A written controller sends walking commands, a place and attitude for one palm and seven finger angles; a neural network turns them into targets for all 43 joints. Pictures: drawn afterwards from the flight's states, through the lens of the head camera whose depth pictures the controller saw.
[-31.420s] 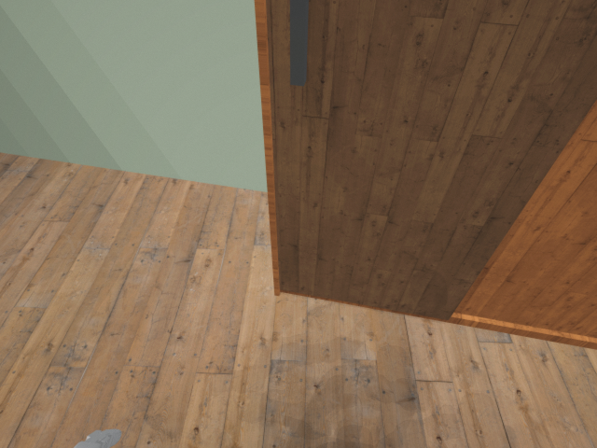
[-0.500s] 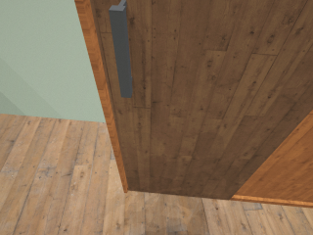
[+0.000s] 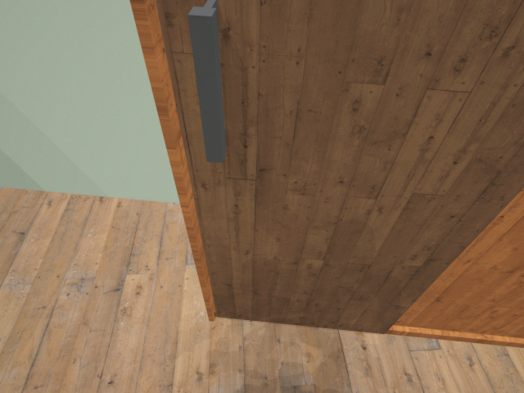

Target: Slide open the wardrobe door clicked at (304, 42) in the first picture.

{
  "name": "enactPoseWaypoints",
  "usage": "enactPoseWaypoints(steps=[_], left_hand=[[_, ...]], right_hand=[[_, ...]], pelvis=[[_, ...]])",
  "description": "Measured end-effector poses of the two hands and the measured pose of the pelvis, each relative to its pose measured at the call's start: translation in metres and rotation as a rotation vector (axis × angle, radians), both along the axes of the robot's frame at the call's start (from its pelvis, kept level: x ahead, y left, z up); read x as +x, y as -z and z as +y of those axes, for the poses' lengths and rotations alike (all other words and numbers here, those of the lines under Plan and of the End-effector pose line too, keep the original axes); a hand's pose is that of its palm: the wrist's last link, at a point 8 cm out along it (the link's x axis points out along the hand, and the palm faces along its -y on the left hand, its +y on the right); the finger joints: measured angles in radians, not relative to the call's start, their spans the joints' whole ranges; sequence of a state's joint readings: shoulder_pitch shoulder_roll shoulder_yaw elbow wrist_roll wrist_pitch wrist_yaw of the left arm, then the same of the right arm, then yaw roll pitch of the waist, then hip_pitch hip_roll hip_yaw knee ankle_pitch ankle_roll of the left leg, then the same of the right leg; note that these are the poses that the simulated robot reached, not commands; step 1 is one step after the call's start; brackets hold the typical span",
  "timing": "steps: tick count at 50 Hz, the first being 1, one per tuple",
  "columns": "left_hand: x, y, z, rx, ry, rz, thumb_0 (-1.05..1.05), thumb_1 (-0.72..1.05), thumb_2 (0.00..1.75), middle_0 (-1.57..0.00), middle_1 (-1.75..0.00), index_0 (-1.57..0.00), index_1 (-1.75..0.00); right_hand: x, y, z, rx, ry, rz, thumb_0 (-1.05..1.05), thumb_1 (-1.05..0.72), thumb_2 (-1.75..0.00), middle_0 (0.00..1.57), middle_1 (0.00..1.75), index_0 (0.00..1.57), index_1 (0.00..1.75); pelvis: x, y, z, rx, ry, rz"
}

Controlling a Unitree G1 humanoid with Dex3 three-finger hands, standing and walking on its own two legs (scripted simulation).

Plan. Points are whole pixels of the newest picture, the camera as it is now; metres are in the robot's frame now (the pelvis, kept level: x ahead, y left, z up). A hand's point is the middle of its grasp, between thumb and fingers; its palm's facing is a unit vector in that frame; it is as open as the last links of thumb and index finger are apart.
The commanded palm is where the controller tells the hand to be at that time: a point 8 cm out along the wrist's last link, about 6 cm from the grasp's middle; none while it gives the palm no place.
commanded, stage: look again from close up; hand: left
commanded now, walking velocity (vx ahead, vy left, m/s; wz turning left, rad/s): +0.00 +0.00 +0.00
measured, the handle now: (214, 88) +0.46 +0.11 +0.24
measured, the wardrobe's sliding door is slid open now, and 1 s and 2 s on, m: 0.01 0.01 0.01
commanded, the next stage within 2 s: raise the hand with hooked fingers in 0.28 s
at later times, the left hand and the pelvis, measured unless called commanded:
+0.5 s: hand (107, 386) +0.15 +0.25 -0.09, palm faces +0.24 -0.94 -0.22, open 7.5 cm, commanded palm +0.10 +0.29 -0.05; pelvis -0.01 -0.01 -0.01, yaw +1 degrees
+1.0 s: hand (81, 357) +0.16 +0.25 +0.03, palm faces +0.05 -1.00 -0.08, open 9.8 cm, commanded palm +0.13 +0.30 +0.05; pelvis -0.05 -0.02 -0.06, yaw +2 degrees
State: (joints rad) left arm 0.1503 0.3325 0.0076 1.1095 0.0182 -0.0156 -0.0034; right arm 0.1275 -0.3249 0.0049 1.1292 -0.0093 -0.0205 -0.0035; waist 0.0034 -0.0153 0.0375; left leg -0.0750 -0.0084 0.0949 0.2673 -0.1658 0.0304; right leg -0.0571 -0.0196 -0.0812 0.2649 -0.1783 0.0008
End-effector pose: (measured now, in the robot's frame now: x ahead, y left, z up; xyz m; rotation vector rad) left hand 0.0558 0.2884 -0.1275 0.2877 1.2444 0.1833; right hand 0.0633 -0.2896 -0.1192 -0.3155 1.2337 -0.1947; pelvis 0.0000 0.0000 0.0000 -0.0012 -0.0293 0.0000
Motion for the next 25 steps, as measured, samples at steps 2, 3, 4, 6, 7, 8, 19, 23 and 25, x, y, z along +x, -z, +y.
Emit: enactPoseWaypoints(steps=[2,3,4,6,7,8,19,23,25], left_hand=[[0.000,0.000,0.001,0.001,-0.001,-0.001,0.01,0.90,0.90,-0.20,-0.30,-0.20,-0.30],[0.000,0.000,0.001,0.001,-0.001,-0.001,0.01,0.90,0.90,-0.20,-0.30,-0.20,-0.30],[0.000,0.000,0.001,0.002,-0.001,-0.001,0.01,0.90,0.90,-0.20,-0.30,-0.20,-0.30],[0.000,-0.001,0.002,0.003,-0.002,-0.001,0.01,0.90,0.90,-0.20,-0.30,-0.20,-0.30],[0.000,-0.001,0.002,0.003,-0.002,-0.001,0.01,0.90,0.90,-0.20,-0.30,-0.20,-0.30],[0.000,-0.001,0.002,0.003,-0.003,-0.001,0.01,0.90,0.90,-0.20,-0.30,-0.20,-0.30],[-0.001,-0.001,0.003,0.006,-0.007,0.001,0.01,0.90,0.90,-0.20,-0.30,-0.20,-0.30],[0.034,-0.031,0.006,-0.015,-0.108,-0.317,0.01,0.89,0.90,-0.20,-0.31,-0.21,-0.31],[0.062,-0.064,0.004,-0.027,-0.107,-0.564,0.02,0.88,0.89,-0.20,-0.32,-0.21,-0.32]], right_hand=[[0.001,0.000,0.000,0.000,-0.001,-0.001,0.01,-0.91,-0.89,0.20,0.30,0.20,0.30],[0.001,0.000,0.001,0.000,-0.002,-0.001,0.01,-0.91,-0.89,0.20,0.30,0.20,0.30],[0.001,0.000,0.001,0.000,-0.002,-0.001,0.01,-0.91,-0.89,0.20,0.30,0.20,0.30],[0.002,0.000,0.001,0.001,-0.003,-0.002,0.01,-0.91,-0.89,0.20,0.30,0.20,0.30],[0.002,0.000,0.001,0.001,-0.004,-0.002,0.01,-0.91,-0.89,0.20,0.30,0.20,0.30],[0.002,0.000,0.001,0.001,-0.004,-0.002,0.01,-0.91,-0.89,0.20,0.30,0.20,0.30],[0.006,0.000,0.001,0.001,-0.008,-0.005,0.01,-0.91,-0.89,0.20,0.30,0.20,0.30],[0.016,-0.005,0.008,-0.006,-0.037,-0.152,0.01,-0.91,-0.89,0.20,0.30,0.20,0.30],[0.024,-0.010,0.016,0.016,-0.056,-0.268,0.01,-0.91,-0.89,0.20,0.30,0.20,0.30]], pelvis=[[0.000,0.000,0.000,0.000,-0.001,0.000],[0.000,0.000,0.000,0.000,-0.001,0.000],[0.000,0.000,0.001,0.000,-0.001,0.000],[0.000,0.000,0.001,0.000,-0.002,0.000],[0.000,0.000,0.001,0.000,-0.002,0.000],[0.000,0.000,0.001,0.000,-0.003,0.000],[0.001,0.000,0.001,0.001,-0.005,0.000],[-0.004,0.005,-0.002,0.014,-0.013,0.026],[-0.009,0.009,-0.005,0.017,-0.022,0.034]])
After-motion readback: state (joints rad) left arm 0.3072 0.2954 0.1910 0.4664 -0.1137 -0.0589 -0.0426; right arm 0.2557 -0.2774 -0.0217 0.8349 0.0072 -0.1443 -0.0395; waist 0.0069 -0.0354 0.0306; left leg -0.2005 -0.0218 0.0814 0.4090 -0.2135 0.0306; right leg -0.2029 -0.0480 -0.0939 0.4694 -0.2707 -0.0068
